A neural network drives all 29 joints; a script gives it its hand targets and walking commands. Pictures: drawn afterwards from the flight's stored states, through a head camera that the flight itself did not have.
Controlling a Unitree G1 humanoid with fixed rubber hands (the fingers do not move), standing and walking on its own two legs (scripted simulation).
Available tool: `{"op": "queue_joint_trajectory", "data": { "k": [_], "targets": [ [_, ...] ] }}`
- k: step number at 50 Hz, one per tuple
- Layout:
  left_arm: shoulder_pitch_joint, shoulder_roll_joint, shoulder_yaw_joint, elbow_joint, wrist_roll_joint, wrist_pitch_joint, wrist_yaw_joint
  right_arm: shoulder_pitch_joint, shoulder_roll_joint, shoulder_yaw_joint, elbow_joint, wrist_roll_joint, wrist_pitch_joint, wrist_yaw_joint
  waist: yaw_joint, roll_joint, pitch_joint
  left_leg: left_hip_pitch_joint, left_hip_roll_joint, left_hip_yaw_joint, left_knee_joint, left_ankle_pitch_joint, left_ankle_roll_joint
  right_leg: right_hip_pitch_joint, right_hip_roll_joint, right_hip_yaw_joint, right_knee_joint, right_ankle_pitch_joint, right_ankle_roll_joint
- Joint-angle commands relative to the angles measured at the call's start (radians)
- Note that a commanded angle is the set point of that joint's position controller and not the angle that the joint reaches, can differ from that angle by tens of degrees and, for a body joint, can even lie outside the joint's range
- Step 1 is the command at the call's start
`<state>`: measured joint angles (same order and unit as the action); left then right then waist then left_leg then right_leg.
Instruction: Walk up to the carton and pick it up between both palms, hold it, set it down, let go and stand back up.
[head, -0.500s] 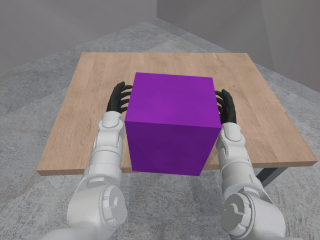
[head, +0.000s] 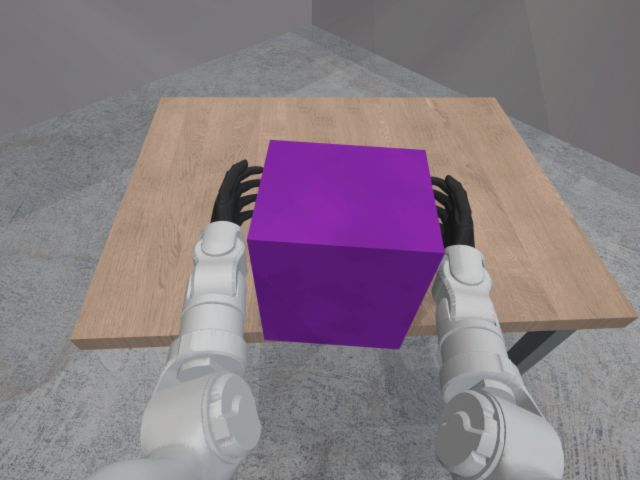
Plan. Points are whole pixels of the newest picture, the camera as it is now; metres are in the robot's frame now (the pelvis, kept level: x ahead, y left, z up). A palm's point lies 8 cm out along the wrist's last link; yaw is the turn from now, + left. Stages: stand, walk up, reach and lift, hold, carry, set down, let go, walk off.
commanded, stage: set down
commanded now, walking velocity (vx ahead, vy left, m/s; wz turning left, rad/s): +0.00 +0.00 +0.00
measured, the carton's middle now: (339, 251) +0.40 +0.01 +0.05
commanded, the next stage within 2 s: none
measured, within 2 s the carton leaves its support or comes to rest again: neither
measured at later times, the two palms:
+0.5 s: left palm (229, 222) +0.40 +0.16 +0.09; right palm (454, 240) +0.39 -0.13 +0.09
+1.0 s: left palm (224, 225) +0.43 +0.18 +0.06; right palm (441, 232) +0.43 -0.13 +0.07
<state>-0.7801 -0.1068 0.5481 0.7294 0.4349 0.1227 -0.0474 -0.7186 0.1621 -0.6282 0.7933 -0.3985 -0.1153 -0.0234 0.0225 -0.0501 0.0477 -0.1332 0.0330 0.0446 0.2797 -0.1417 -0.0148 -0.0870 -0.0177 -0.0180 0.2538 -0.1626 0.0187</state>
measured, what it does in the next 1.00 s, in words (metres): stands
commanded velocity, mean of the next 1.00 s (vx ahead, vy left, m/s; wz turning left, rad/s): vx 0.00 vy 0.00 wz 0.00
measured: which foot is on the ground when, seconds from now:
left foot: down 0.00-1.00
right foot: down 0.00-1.00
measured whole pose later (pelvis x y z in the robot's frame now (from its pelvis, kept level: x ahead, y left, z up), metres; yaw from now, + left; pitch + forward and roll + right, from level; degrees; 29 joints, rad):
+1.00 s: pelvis +0.00 +0.00 -0.01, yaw -2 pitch +14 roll -2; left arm -0.88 0.13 0.17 1.10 0.00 -0.07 0.14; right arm -0.85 -0.09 -0.10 1.08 0.10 -0.14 -0.14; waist 0.05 -0.01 -0.12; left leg -0.50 0.08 0.07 0.46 -0.20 -0.02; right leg -0.43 0.02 -0.01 0.35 -0.16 0.01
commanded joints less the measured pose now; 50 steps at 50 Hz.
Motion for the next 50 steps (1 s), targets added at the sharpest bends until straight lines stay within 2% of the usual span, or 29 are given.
{"op": "queue_joint_trajectory", "data": {
  "k": [1, 23, 30, 31, 33, 35, 36, 37, 39, 41, 43, 46, 48, 49, 50],
  "targets": [
    [-0.398, -0.404, -0.242, 0.019, 0.002, -0.027, -0.095, -0.492, 0.38, 0.32, -0.02, -0.031, -0.052, 0.114, 0.0, 0.042, -0.398, 0.168, -0.039, 0.113, 0.016, 0.304, -0.013, 0.1, 0.048, -0.116, 0.016, 0.267, 0.052],
    [-0.308, -0.386, -0.211, -0.001, 0.034, -0.022, -0.109, -0.371, 0.365, 0.308, -0.021, -0.045, -0.031, 0.111, -0.008, 0.045, -0.299, 0.162, -0.037, 0.105, 0.0, 0.265, 0.005, 0.042, 0.043, -0.114, -0.006, 0.182, 0.054],
    [-0.296, -0.349, -0.189, -0.016, 0.043, -0.023, -0.103, -0.345, 0.321, 0.282, -0.027, -0.067, -0.009, 0.12, 0.001, 0.051, -0.283, 0.194, -0.036, 0.11, 0.01, 0.271, -0.002, 0.02, 0.047, -0.11, -0.007, 0.156, 0.055],
    [-0.33, -0.316, -0.178, -0.019, 0.03, -0.029, -0.096, -0.35, 0.3, 0.298, -0.016, -0.059, -0.013, 0.117, 0.017, 0.031, -0.3, 0.187, -0.035, 0.111, 0.019, 0.28, 0.009, 0.025, 0.052, -0.102, 0.001, 0.162, 0.046],
    [-0.322, -0.24, -0.158, -0.008, 0.023, -0.036, -0.078, -0.353, 0.224, 0.287, -0.007, -0.044, -0.021, 0.103, 0.023, 0.028, -0.309, 0.177, -0.035, 0.113, 0.024, 0.283, 0.013, 0.034, 0.051, -0.09, 0.008, 0.175, 0.042],
    [-0.313, -0.072, -0.135, -0.038, 0.004, -0.055, -0.027, -0.326, 0.041, 0.252, -0.006, -0.007, -0.031, 0.069, 0.028, 0.051, -0.358, 0.175, -0.034, 0.121, 0.037, 0.318, 0.001, 0.033, 0.056, -0.082, 0.017, 0.192, 0.042],
    [-0.318, 0.043, -0.127, -0.05, -0.016, -0.069, 0.012, -0.324, -0.077, 0.239, 0.005, 0.033, -0.036, 0.043, 0.036, 0.072, -0.383, 0.178, -0.03, 0.127, 0.053, 0.345, -0.011, 0.016, 0.063, -0.08, 0.02, 0.193, 0.036],
    [-0.341, 0.124, -0.169, -0.043, -0.067, -0.081, 0.054, -0.341, -0.169, 0.275, 0.038, 0.105, -0.039, 0.018, 0.042, 0.079, -0.389, 0.171, -0.027, 0.121, 0.07, 0.368, -0.017, -0.01, 0.072, -0.069, 0.022, 0.197, 0.031],
    [-0.428, 0.185, -0.238, -0.004, -0.175, -0.106, 0.121, -0.429, -0.212, 0.365, 0.087, 0.246, -0.043, -0.027, 0.049, 0.099, -0.446, 0.101, -0.022, 0.11, 0.107, 0.367, -0.022, -0.034, 0.083, -0.045, 0.03, 0.223, 0.012],
    [-0.491, 0.217, -0.281, 0.043, -0.259, -0.137, 0.159, -0.506, -0.225, 0.427, 0.088, 0.331, -0.047, -0.061, 0.05, 0.08, -0.55, 0.002, -0.024, 0.098, 0.128, 0.301, -0.016, -0.031, 0.08, -0.021, 0.061, 0.274, 0.017],
    [-0.55, 0.256, -0.339, 0.078, -0.341, -0.182, 0.185, -0.574, -0.259, 0.468, 0.065, 0.401, -0.054, -0.083, 0.052, 0.079, -0.714, -0.06, -0.023, 0.083, 0.155, 0.292, -0.016, -0.017, 0.071, -0.006, 0.104, 0.349, 0.015],
    [-0.587, 0.35, -0.384, 0.142, -0.435, -0.25, 0.195, -0.609, -0.347, 0.527, 0.037, 0.493, -0.071, -0.116, 0.043, 0.064, -0.95, -0.075, -0.026, 0.06, 0.221, 0.389, -0.036, 0.033, 0.067, 0.007, 0.176, 0.534, 0.017],
    [-0.59, 0.376, -0.414, 0.184, -0.47, -0.279, 0.193, -0.606, -0.408, 0.565, 0.09, 0.543, -0.082, -0.127, 0.034, 0.076, -1.036, -0.024, -0.026, 0.048, 0.276, 0.508, -0.059, -0.002, 0.077, -0.002, 0.207, 0.623, 0.015],
    [-0.572, 0.392, -0.405, 0.221, -0.478, -0.286, 0.189, -0.604, -0.431, 0.589, 0.121, 0.574, -0.08, -0.13, 0.045, 0.073, -1.032, -0.022, -0.03, 0.048, 0.291, 0.527, -0.064, -0.016, 0.079, -0.005, 0.21, 0.641, 0.017],
    [-0.564, 0.4, -0.416, 0.263, -0.485, -0.291, 0.176, -0.598, -0.437, 0.609, 0.158, 0.598, -0.077, -0.133, 0.031, 0.063, -1.01, -0.027, -0.03, 0.041, 0.299, 0.54, -0.068, -0.047, 0.081, -0.007, 0.215, 0.65, 0.022]
  ]
}}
